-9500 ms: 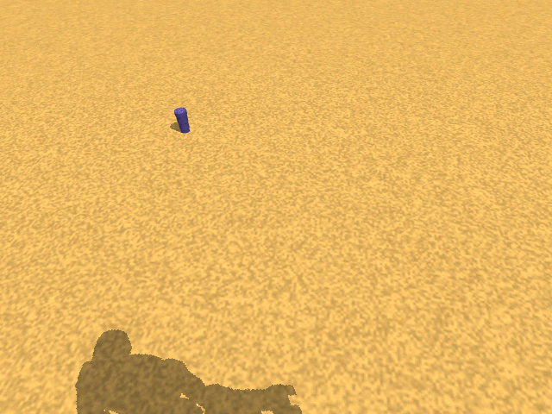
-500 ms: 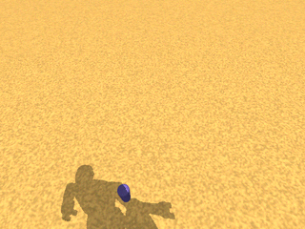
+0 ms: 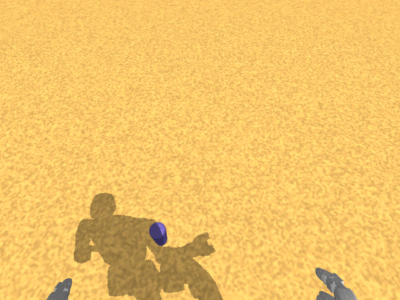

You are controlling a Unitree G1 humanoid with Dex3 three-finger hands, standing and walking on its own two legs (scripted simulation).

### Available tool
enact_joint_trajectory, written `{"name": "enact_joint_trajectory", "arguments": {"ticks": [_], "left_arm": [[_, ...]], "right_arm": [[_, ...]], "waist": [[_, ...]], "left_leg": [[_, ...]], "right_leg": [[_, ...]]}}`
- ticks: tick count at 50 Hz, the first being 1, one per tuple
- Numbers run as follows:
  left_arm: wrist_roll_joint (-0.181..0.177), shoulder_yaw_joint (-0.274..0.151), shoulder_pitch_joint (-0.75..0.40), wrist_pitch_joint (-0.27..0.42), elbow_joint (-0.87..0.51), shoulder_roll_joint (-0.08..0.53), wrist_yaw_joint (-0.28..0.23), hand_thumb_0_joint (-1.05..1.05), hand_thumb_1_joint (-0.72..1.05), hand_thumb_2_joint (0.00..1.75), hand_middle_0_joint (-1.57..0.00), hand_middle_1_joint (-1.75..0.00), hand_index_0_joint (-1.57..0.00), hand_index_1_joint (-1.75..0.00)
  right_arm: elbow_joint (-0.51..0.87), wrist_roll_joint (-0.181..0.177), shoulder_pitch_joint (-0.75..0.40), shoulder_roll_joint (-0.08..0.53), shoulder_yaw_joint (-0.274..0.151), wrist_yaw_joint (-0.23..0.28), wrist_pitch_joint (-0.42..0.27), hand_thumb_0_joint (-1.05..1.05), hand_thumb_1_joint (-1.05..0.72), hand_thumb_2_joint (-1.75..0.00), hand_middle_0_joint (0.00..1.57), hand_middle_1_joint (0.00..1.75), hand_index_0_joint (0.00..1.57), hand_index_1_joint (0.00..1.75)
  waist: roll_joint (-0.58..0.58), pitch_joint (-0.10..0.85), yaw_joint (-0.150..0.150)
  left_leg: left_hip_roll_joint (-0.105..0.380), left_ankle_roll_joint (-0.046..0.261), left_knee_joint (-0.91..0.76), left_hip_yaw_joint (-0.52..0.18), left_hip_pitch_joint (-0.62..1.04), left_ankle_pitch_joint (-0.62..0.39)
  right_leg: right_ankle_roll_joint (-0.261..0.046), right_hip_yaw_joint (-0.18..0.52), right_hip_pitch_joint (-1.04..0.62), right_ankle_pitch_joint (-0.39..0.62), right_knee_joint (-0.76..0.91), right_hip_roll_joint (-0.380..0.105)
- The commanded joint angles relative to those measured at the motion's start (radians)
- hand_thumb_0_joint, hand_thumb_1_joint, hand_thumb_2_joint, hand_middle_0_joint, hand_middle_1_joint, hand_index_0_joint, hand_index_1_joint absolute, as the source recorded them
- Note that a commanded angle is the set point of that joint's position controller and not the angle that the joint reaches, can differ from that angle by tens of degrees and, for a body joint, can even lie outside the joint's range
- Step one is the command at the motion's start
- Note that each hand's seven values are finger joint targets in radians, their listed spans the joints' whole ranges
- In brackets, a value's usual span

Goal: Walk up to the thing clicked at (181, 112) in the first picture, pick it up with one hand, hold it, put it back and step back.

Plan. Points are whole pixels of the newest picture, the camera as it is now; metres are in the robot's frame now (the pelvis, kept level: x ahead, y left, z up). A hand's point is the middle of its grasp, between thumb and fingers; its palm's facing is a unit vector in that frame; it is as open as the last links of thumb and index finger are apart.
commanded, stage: go down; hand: left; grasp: from the side
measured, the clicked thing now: (159, 235) +0.47 +0.19 -0.67
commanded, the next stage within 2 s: none
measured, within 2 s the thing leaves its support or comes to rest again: neither
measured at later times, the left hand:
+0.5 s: hand out of the picture +0.15 +0.26 -0.15, palm faces +0.09 -0.94 -0.33, open 17.5 cm
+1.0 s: hand (87, 268) +0.26 +0.31 -0.23, palm faces +0.13 -0.97 -0.22, open 17.3 cm
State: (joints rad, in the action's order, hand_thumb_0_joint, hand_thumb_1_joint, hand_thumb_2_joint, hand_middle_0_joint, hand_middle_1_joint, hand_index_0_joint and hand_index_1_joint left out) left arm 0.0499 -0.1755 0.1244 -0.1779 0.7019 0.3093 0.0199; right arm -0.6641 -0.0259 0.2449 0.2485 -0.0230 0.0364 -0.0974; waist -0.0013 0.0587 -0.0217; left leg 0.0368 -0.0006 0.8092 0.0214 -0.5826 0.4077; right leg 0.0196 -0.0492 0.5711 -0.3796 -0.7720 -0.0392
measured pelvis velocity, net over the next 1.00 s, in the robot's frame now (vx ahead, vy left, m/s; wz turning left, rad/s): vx -0.05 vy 0.00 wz -0.01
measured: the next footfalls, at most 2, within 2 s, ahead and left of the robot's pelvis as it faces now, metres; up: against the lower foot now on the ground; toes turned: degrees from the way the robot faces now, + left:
none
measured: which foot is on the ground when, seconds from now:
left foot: down 0.00-1.00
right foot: down 0.00-1.00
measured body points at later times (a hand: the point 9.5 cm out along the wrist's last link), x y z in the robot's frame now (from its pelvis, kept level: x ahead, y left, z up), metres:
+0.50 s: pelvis +0.00 +0.00 -0.04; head +0.08 +0.02 +0.40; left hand +0.14 +0.31 -0.13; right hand +0.17 -0.25 -0.12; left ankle -0.01 +0.12 -0.71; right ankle +0.00 -0.13 -0.71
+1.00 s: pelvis -0.05 +0.00 -0.16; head +0.10 +0.03 +0.27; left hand +0.25 +0.36 -0.21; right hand +0.13 -0.27 -0.24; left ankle -0.01 +0.12 -0.71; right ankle +0.00 -0.13 -0.71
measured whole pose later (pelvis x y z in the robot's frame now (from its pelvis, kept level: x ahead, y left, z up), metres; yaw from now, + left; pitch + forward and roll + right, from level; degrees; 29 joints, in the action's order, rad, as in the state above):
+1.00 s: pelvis -0.05 +0.00 -0.16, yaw -1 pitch +28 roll -3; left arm -0.09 -0.43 -0.16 0.16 0.69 0.50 0.28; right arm -0.61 0.01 0.17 0.29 0.00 0.06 -0.24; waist 0.02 0.18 -0.05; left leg 0.05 -0.01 1.60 -0.04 -1.43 0.65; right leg 0.01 -0.07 1.40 -0.62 -1.54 -0.05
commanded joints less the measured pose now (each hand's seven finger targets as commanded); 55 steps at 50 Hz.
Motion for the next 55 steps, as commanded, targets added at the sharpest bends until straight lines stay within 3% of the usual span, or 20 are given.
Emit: {"name": "enact_joint_trajectory", "arguments": {"ticks": [1,5,8,11,14,17,21,30,33,36,38,40,42,45,47,48,49,51,54,55], "left_arm": [[0.006,-0.068,0.021,0.014,-0.240,0.199,-0.007,0.00,-0.58,0.04,-0.08,-0.09,-0.07,-0.10],[0.001,-0.082,0.078,-0.025,-0.335,0.214,-0.003,0.00,-0.60,0.04,-0.09,-0.08,-0.07,-0.09],[-0.005,-0.067,0.111,-0.057,-0.403,0.192,-0.004,0.00,-0.61,0.05,-0.08,-0.08,-0.06,-0.09],[-0.014,-0.078,0.145,-0.089,-0.428,0.186,-0.006,0.00,-0.61,0.06,-0.08,-0.08,-0.06,-0.09],[-0.022,-0.080,0.182,-0.105,-0.464,0.182,0.001,0.00,-0.60,0.07,-0.07,-0.08,-0.06,-0.10],[-0.027,-0.092,0.207,-0.108,-0.507,0.193,0.009,0.00,-0.59,0.07,-0.08,-0.08,-0.06,-0.10],[-0.033,-0.121,0.216,-0.103,-0.536,0.203,0.006,0.00,-0.58,0.08,-0.07,-0.08,-0.06,-0.09],[-0.056,-0.154,0.280,-0.071,-0.553,0.205,0.030,0.00,-0.53,0.08,-0.07,-0.07,-0.06,-0.08],[-0.059,-0.164,0.142,-0.031,-0.523,0.233,0.033,0.00,-0.57,0.08,-0.07,-0.07,-0.06,-0.08],[-0.075,-0.208,-0.020,0.058,-0.427,0.270,0.057,0.00,-0.59,0.08,-0.07,-0.07,-0.06,-0.08],[-0.092,-0.243,-0.094,0.131,-0.397,0.309,0.087,0.00,-0.54,0.05,-0.06,-0.03,-0.05,-0.04],[-0.115,-0.244,-0.130,0.206,-0.380,0.312,0.135,0.00,-0.52,0.07,-0.07,-0.07,-0.06,-0.07],[-0.127,-0.263,-0.226,0.281,-0.330,0.356,0.182,0.00,-0.51,0.08,-0.07,-0.08,-0.06,-0.09],[-0.151,-0.341,-0.333,0.379,-0.220,0.452,0.237,0.00,-0.52,0.08,-0.06,-0.08,-0.05,-0.09],[-0.158,-0.341,-0.408,0.425,-0.196,0.454,0.267,0.00,-0.54,0.09,-0.05,-0.09,-0.04,-0.09],[-0.158,-0.371,-0.428,0.438,-0.153,0.496,0.276,0.00,-0.50,0.10,-0.05,-0.09,-0.04,-0.10],[-0.160,-0.363,-0.422,0.448,-0.088,0.476,0.293,0.00,-0.52,0.09,-0.05,-0.09,-0.04,-0.10],[-0.159,-0.427,-0.464,0.477,-0.044,0.553,0.313,0.00,-0.49,0.10,-0.05,-0.09,-0.04,-0.10],[-0.175,-0.471,-0.453,0.509,0.082,0.557,0.350,0.00,-0.47,0.11,-0.05,-0.09,-0.03,-0.10],[-0.187,-0.465,-0.512,0.526,0.056,0.548,0.368,0.00,-0.47,0.11,-0.05,-0.09,-0.03,-0.10]], "right_arm": [[0.145,0.001,-0.001,0.156,-0.060,0.022,-0.062,0.00,-0.85,-0.88,0.20,0.30,0.20,0.30],[0.162,0.005,-0.007,0.162,-0.059,0.031,-0.073,0.00,-0.84,-0.88,0.20,0.30,0.20,0.30],[0.190,0.005,-0.013,0.147,-0.049,0.042,-0.082,0.00,-0.83,-0.88,0.20,0.30,0.20,0.30],[0.202,0.008,-0.013,0.141,-0.047,0.052,-0.091,0.00,-0.83,-0.88,0.20,0.30,0.20,0.30],[0.218,0.011,-0.014,0.141,-0.047,0.056,-0.101,0.00,-0.84,-0.88,0.20,0.30,0.20,0.30],[0.229,0.014,-0.007,0.139,-0.049,0.062,-0.107,0.00,-0.85,-0.88,0.20,0.30,0.20,0.30],[0.242,0.018,-0.010,0.127,-0.043,0.072,-0.116,0.00,-0.86,-0.89,0.20,0.30,0.20,0.30],[0.247,0.019,-0.009,0.129,-0.047,0.071,-0.130,0.00,-0.89,-0.90,0.20,0.30,0.20,0.30],[0.249,0.020,-0.029,0.133,-0.042,0.074,-0.144,0.00,-0.90,-0.90,0.20,0.30,0.20,0.30],[0.224,0.025,-0.035,0.140,-0.042,0.070,-0.165,0.00,-0.92,-0.90,0.20,0.30,0.20,0.30],[0.210,0.026,-0.025,0.147,-0.048,0.067,-0.178,0.00,-0.94,-0.91,0.20,0.30,0.20,0.30],[0.207,0.024,-0.022,0.159,-0.051,0.059,-0.190,0.00,-0.95,-0.91,0.20,0.30,0.20,0.30],[0.184,0.027,-0.021,0.178,-0.056,0.054,-0.195,0.00,-0.95,-0.91,0.20,0.30,0.20,0.30],[0.160,0.027,-0.020,0.197,-0.054,0.047,-0.191,0.00,-0.95,-0.91,0.20,0.30,0.20,0.30],[0.152,0.027,-0.009,0.204,-0.049,0.043,-0.177,0.00,-0.92,-0.90,0.20,0.30,0.20,0.30],[0.152,0.028,-0.003,0.218,-0.047,0.040,-0.168,0.00,-0.93,-0.91,0.20,0.30,0.20,0.30],[0.144,0.027,-0.004,0.225,-0.046,0.036,-0.160,0.00,-0.91,-0.90,0.20,0.30,0.20,0.30],[0.133,0.027,-0.004,0.239,-0.045,0.030,-0.143,0.00,-0.90,-0.90,0.20,0.30,0.20,0.30],[0.108,0.031,0.006,0.251,-0.041,0.015,-0.122,0.00,-0.90,-0.90,0.20,0.30,0.20,0.30],[0.108,0.033,0.001,0.250,-0.039,0.012,-0.118,0.00,-0.90,-0.90,0.20,0.30,0.20,0.30]], "waist": [[-0.067,0.231,-0.006],[-0.108,0.246,-0.003],[-0.080,0.233,-0.011],[-0.064,0.226,-0.014],[-0.072,0.247,-0.015],[-0.082,0.288,-0.019],[-0.061,0.290,-0.018],[-0.090,0.276,-0.010],[-0.067,0.230,-0.040],[-0.056,0.216,-0.048],[-0.076,0.267,-0.046],[-0.097,0.352,-0.042],[-0.108,0.405,-0.043],[-0.129,0.453,-0.022],[-0.175,0.528,-0.011],[-0.179,0.552,-0.001],[-0.181,0.554,0.004],[-0.188,0.588,0.031],[-0.139,0.614,0.027],[-0.151,0.637,0.023]], "left_leg": [[-0.020,-0.007,-0.046,-0.025,0.093,-0.290],[-0.007,-0.015,-0.018,-0.048,0.082,-0.336],[-0.016,-0.007,0.017,-0.042,0.032,-0.311],[-0.017,0.000,0.049,-0.042,-0.006,-0.280],[-0.013,-0.001,0.077,-0.052,-0.028,-0.312],[-0.010,0.001,0.106,-0.055,-0.025,-0.345],[-0.022,0.011,0.153,-0.042,-0.083,-0.303],[-0.019,0.005,0.170,-0.055,-0.146,-0.201],[-0.019,0.015,0.218,-0.051,-0.227,-0.118],[-0.019,0.020,0.304,-0.046,-0.345,-0.031],[-0.022,0.021,0.352,-0.041,-0.381,-0.005],[-0.023,0.019,0.394,-0.046,-0.395,-0.017],[-0.023,0.018,0.453,-0.055,-0.446,-0.010],[-0.021,0.016,0.534,-0.063,-0.543,0.055],[-0.017,0.007,0.564,-0.079,-0.538,0.039],[-0.015,0.003,0.571,-0.089,-0.537,0.030],[-0.011,0.001,0.579,-0.101,-0.532,0.026],[-0.011,0.001,0.611,-0.107,-0.555,-0.015],[-0.010,0.009,0.673,-0.115,-0.597,-0.097],[-0.011,0.011,0.705,-0.116,-0.606,-0.104]], "right_leg": [[-0.039,-0.005,-0.047,0.218,0.009,0.044],[-0.043,-0.012,-0.004,0.216,-0.037,0.047],[-0.038,-0.011,0.006,0.221,-0.050,0.044],[-0.033,-0.014,0.032,0.207,-0.064,0.042],[-0.037,-0.016,0.051,0.214,-0.102,0.042],[-0.037,-0.015,0.065,0.231,-0.130,0.043],[-0.031,-0.002,0.073,0.250,-0.140,0.037],[-0.040,-0.011,0.146,0.134,-0.186,0.045],[-0.034,-0.005,0.227,0.083,-0.211,0.045],[-0.033,0.005,0.335,0.011,-0.288,0.038],[-0.035,0.018,0.383,-0.011,-0.338,0.033],[-0.039,0.020,0.431,-0.005,-0.407,0.033],[-0.042,0.022,0.502,-0.013,-0.481,0.032],[-0.044,0.044,0.602,-0.084,-0.554,0.024],[-0.049,0.037,0.661,-0.076,-0.611,0.022],[-0.053,0.027,0.679,-0.077,-0.635,0.023],[-0.055,0.014,0.724,-0.077,-0.662,0.027],[-0.061,0.004,0.758,-0.058,-0.705,0.028],[-0.064,-0.008,0.802,-0.008,-0.768,0.032],[-0.065,-0.007,0.834,-0.007,-0.794,0.034]]}}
